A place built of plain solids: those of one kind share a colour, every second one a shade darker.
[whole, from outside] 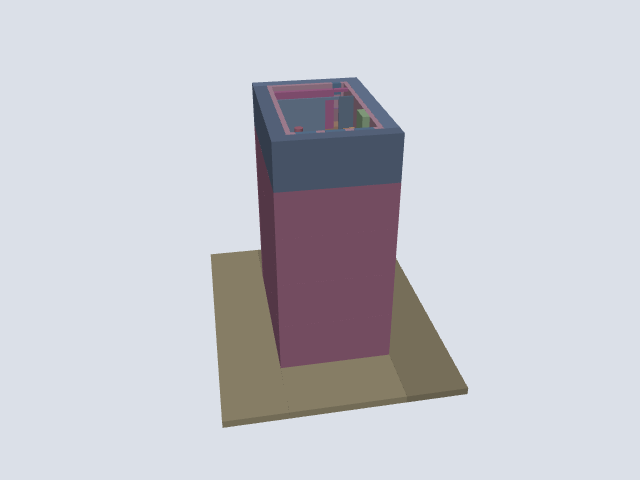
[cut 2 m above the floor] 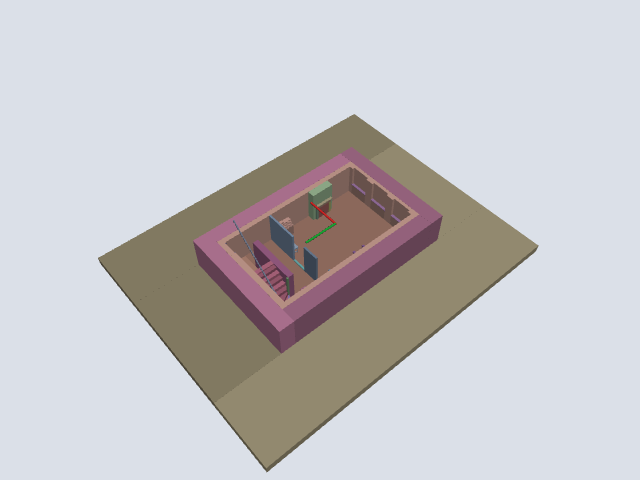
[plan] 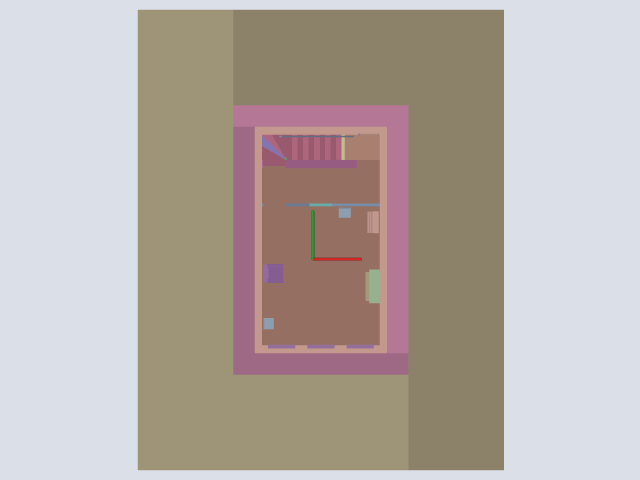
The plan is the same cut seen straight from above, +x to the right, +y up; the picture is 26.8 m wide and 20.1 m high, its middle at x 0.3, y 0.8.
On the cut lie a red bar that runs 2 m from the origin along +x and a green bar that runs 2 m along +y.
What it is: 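A canal house whose stairs wind out of a door and run across the house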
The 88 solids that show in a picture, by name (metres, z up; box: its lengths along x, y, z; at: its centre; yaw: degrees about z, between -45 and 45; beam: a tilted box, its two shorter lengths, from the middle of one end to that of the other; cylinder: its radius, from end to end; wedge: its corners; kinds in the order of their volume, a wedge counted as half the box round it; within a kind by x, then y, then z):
{
 "wall_fill_storey_1": {"box": [0.9, 9.49, 3.62], "at": [-2.88, 0.8, 1.51]},
 "wall_fill_storey_2": {"box": [0.9, 9.49, 3.13], "at": [-2.88, 0.8, 4.88]},
 "wall_fill_storey_3": {"box": [0.9, 9.49, 3.19], "at": [-2.88, 0.8, 8.04]},
 "wall_fill_storey_4": {"box": [0.9, 9.49, 3.0], "at": [-2.88, 0.8, 11.14]},
 "wall_fill_storey_5": {"box": [7.33, 0.9, 3.62], "at": [0.34, -4.39, 1.51]},
 "wall_fill_storey_6": {"box": [7.33, 0.9, 3.13], "at": [0.34, -4.39, 4.88]},
 "wall_fill_storey_7": {"box": [7.33, 0.9, 3.19], "at": [0.34, -4.39, 8.04]},
 "wall_fill_storey_8": {"box": [7.33, 0.9, 3.0], "at": [0.34, -4.39, 11.14]},
 "wall_fill_storey_9": {"box": [7.33, 0.9, 3.62], "at": [0.34, 5.99, 1.51]},
 "wall_fill_storey_10": {"box": [7.33, 0.9, 3.0], "at": [0.34, 5.99, 11.14]},
 "wall_fill_storey_11": {"box": [0.9, 9.49, 3.62], "at": [3.55, 0.8, 1.51]},
 "ground_garden_1": {"box": [4.0, 19.29, 0.5], "at": [-5.33, 0.8, -0.27]},
 "ground_garden_2": {"box": [7.33, 4.0, 0.5], "at": [0.34, -6.84, -0.27]},
 "ground_garden_3": {"box": [7.33, 4.0, 0.5], "at": [0.34, 8.44, -0.27]},
 "ground_garden_4": {"box": [4.0, 19.29, 0.5], "at": [6.0, 0.8, -0.27]},
 "wall_fill_attic_1": {"box": [0.9, 9.49, 2.98], "at": [-2.88, 0.8, 14.13]},
 "wall_fill_attic_2": {"box": [7.33, 0.9, 2.98], "at": [0.34, -4.39, 14.13]},
 "wall_fill_attic_3": {"box": [7.33, 0.9, 2.98], "at": [0.34, 5.99, 14.13]},
 "wall_fill_attic_4": {"box": [0.9, 9.49, 2.98], "at": [3.55, 0.8, 14.13]},
 "wall_storey_1": {"box": [0.3, 9.49, 3.62], "at": [-2.28, 0.8, 1.51]},
 "wall_storey_2": {"box": [0.55, 0.34, 3.62], "at": [-2.16, -3.77, 1.51]},
 "wall_storey_3": {"box": [1.15, 0.2, 1.72], "at": [-1.31, -3.84, 1.57]},
 "wall_storey_4": {"box": [1.15, 0.34, 1.01], "at": [-1.31, -3.77, 0.21]},
 "wall_storey_5": {"box": [0.5, 0.34, 3.62], "at": [-0.49, -3.77, 1.51]},
 "wall_storey_6": {"box": [4.32, 0.34, 3.62], "at": [-0.27, 5.37, 1.51]},
 "wall_storey_7": {"box": [1.15, 0.2, 1.72], "at": [0.34, -3.84, 1.57]},
 "wall_storey_8": {"box": [1.15, 0.34, 1.01], "at": [0.34, -3.77, 0.21]},
 "wall_storey_9": {"box": [0.5, 0.34, 3.62], "at": [1.16, -3.77, 1.51]},
 "wall_storey_10": {"box": [1.15, 0.2, 1.72], "at": [1.98, -3.84, 1.57]},
 "wall_storey_11": {"box": [1.15, 0.34, 1.01], "at": [1.98, -3.77, 0.21]},
 "wall_storey_12": {"box": [0.86, 0.3, 2.2], "at": [2.32, 5.4, 1.1]},
 "wall_storey_13": {"box": [0.55, 0.34, 3.62], "at": [2.83, -3.77, 1.51]},
 "wall_storey_14": {"box": [0.35, 0.34, 3.62], "at": [2.93, 5.37, 1.51]},
 "wall_storey_15": {"box": [0.3, 9.49, 3.62], "at": [2.95, 0.8, 1.51]},
 "wall_attic_1": {"box": [0.3, 9.49, 2.98], "at": [-2.28, 0.8, 14.13]},
 "wall_attic_2": {"box": [4.45, 0.34, 2.98], "at": [-0.21, 5.37, 14.13]},
 "wall_attic_3": {"box": [0.6, 0.34, 1.2], "at": [2.32, 5.37, 13.24]},
 "wall_attic_4": {"box": [0.6, 0.2, 1.0], "at": [2.32, 5.44, 14.34]},
 "wall_attic_5": {"box": [0.3, 9.49, 2.98], "at": [2.95, 0.8, 14.13]},
 "floor_storey_1": {"box": [4.94, 7.76, 0.3], "at": [0.34, 0.28, -0.15]},
 "floor_storey_2": {"box": [1.47, 1.05, 0.3], "at": [2.07, 4.68, -0.15]},
 "wall_spine_1": {"box": [3.97, 0.35, 2.68], "at": [-0.15, 3.98, 14.28]},
 "wall_spine_2": {"box": [2.97, 0.35, 3.32], "at": [0.35, 3.98, 1.66]},
 "wall_spine_3": {"box": [0.96, 0.35, 0.18], "at": [2.32, 3.98, 15.53]},
 "step_stair_1": {"wedge": [[-2.13, 4.13, 0.11], [-2.13, 4.13, 0.43], [-2.13, 4.76, 0.11], [-2.13, 4.76, 0.43], [-1.18, 4.13, 0.11], [-1.18, 4.13, 0.43], [-1.18, 4.22, 0.11], [-1.18, 4.22, 0.43]]},
 "step_stair_2": {"wedge": [[-2.13, 5.21, 0.32], [-2.13, 5.21, 0.64], [-1.69, 5.21, 0.32], [-1.69, 5.21, 0.64], [-1.19, 4.26, 0.32], [-1.19, 4.26, 0.64], [-1.14, 4.26, 0.32], [-1.14, 4.26, 0.64]]},
 "step_stair_3": {"wedge": [[-1.72, 5.21, 0.53], [-1.72, 5.21, 0.85], [-1.17, 4.26, 0.53], [-1.17, 4.26, 0.85], [-1.08, 4.26, 0.53], [-1.08, 4.26, 0.85], [-1.08, 5.21, 0.53], [-1.08, 5.21, 0.85]]},
 "step_stair_4": {"box": [1.05, 0.26, 0.26], "at": [-1.61, 4.03, 0.08]},
 "step_stair_5": {"box": [0.26, 1.05, 0.32], "at": [-0.98, 4.68, 0.91]},
 "step_stair_6": {"box": [0.26, 1.05, 0.32], "at": [-0.75, 4.68, 1.12]},
 "step_stair_7": {"box": [0.26, 1.05, 0.32], "at": [-0.52, 4.68, 1.33]},
 "step_stair_8": {"box": [0.26, 1.05, 0.32], "at": [-0.29, 4.68, 1.54]},
 "step_stair_9": {"box": [0.26, 1.05, 0.32], "at": [-0.06, 4.68, 1.76]},
 "step_stair_10": {"box": [0.26, 1.05, 0.32], "at": [0.17, 4.68, 1.97]},
 "step_stair_11": {"box": [0.32, 1.05, 2.23], "at": [0.43, 4.68, -1.91]},
 "step_stair_12": {"box": [0.32, 1.05, 2.43], "at": [0.66, 4.68, -1.81]},
 "step_stair_13": {"box": [0.32, 1.05, 2.62], "at": [0.89, 4.68, -1.71]},
 "step_stair_14": {"box": [0.32, 1.05, 2.82], "at": [1.12, 4.68, -1.61]},
 "wall_breastb_1": {"box": [0.44, 1.42, 3.32], "at": [2.58, -1.15, 1.66]},
 "wall_breastb_2": {"box": [0.44, 1.42, 2.68], "at": [2.58, -1.15, 14.28]},
 "wall_partN_1": {"box": [1.0, 0.12, 3.32], "at": [-0.64, 2.27, 1.66]},
 "wall_partN_2": {"box": [3.07, 0.12, 2.68], "at": [-0.6, 2.27, 14.28]},
 "wall_partN_3": {"box": [0.89, 0.12, 0.18], "at": [1.38, 2.27, 15.53]},
 "wall_partN_4": {"box": [2.0, 0.12, 3.32], "at": [1.8, 2.27, 1.66]},
 "wall_partN_5": {"box": [0.97, 0.12, 2.68], "at": [2.32, 2.27, 14.28]},
 "wall_head_attic_1": {"box": [1.15, 0.34, 0.78], "at": [-1.31, -3.77, 15.23]},
 "wall_head_attic_2": {"box": [1.15, 0.34, 0.78], "at": [0.34, -3.77, 15.23]},
 "wall_head_attic_3": {"box": [1.15, 0.34, 0.78], "at": [1.98, -3.77, 15.23]},
 "wall_head_attic_4": {"box": [0.6, 0.34, 0.78], "at": [2.32, 5.37, 15.23]},
 "floor_stair_hda_1": {"box": [0.15, 1.05, 3.02], "at": [1.27, 4.68, -1.51]},
 "writing_desk_1": {"box": [0.49, 0.9, 0.66], "at": [2.52, 1.54, 0.44]},
 "writing_desk_2": {"box": [0.25, 0.92, 0.05], "at": [2.64, 1.54, 1.03]},
 "armchair_1": {"box": [0.17, 0.75, 0.89], "at": [-1.99, -0.6, 0.55]},
 "armchair_2": {"box": [0.69, 0.12, 0.12], "at": [-1.58, -0.94, 0.6]},
 "armchair_3": {"box": [0.68, 0.55, 0.33], "at": [-1.58, -0.6, 0.26]},
 "armchair_4": {"box": [0.69, 0.12, 0.12], "at": [-1.58, -0.26, 0.6]},
 "rail_stair_1": {"wedge": [[-1.29, 5.1, 1.75], [-1.29, 5.1, 1.84], [-1.29, 5.16, 1.75], [-1.29, 5.16, 1.84], [1.72, 5.1, 4.53], [1.72, 5.1, 4.62], [1.72, 5.16, 4.53], [1.72, 5.16, 4.62]]},
 "barrel_1": {"cylinder": 0.28, "from": [-0.85, 1.87, 12.94], "to": [-0.85, 1.87, 13.86]},
 "step_stair_w1t02a_1": {"wedge": [[-2.13, 4.73, 0.32], [-2.13, 4.73, 0.64], [-2.13, 5.21, 0.32], [-2.13, 5.21, 0.64], [-1.18, 4.18, 0.32], [-1.18, 4.18, 0.64], [-1.18, 4.26, 0.32], [-1.18, 4.26, 0.64]]},
 "wall_stair_1": {"box": [0.11, 0.11, 5.62], "at": [-1.13, 4.21, -0.21]},
 "mantel_board_back_storey_1": {"box": [0.08, 0.78, 0.84], "at": [2.32, -1.15, 0.42]},
 "parlour_chair_1": {"box": [0.45, 0.48, 0.1], "at": [-1.86, -2.7, 0.42]},
 "parlour_chair_2": {"box": [0.51, 0.43, 0.1], "at": [1.34, 1.95, 0.42]},
 "stair_window_1": {"box": [1.15, 0.17, 0.035], "at": [-1.31, -3.67, 0.73]},
 "stair_window_2": {"box": [1.15, 0.17, 0.035], "at": [0.34, -3.67, 0.73]},
 "stair_window_3": {"box": [1.15, 0.17, 0.035], "at": [1.98, -3.67, 0.73]},
 "threshold_partN_1": {"box": [0.94, 0.12, 0.11], "at": [0.33, 2.27, 0.0]},
 "mantel_shelf_back_storey_1": {"box": [0.16, 1.22, 0.05], "at": [2.28, -1.15, 1.07]}
}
